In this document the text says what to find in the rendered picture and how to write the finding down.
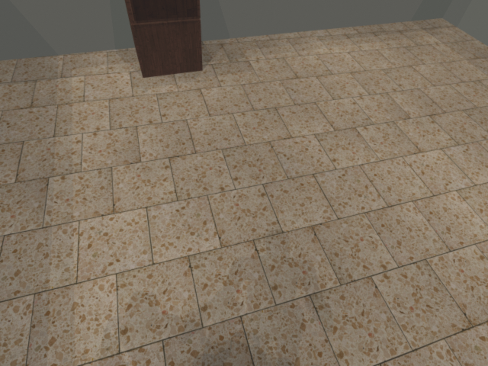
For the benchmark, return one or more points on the cupboard door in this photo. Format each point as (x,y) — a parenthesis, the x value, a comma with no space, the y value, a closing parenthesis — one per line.
(162,9)

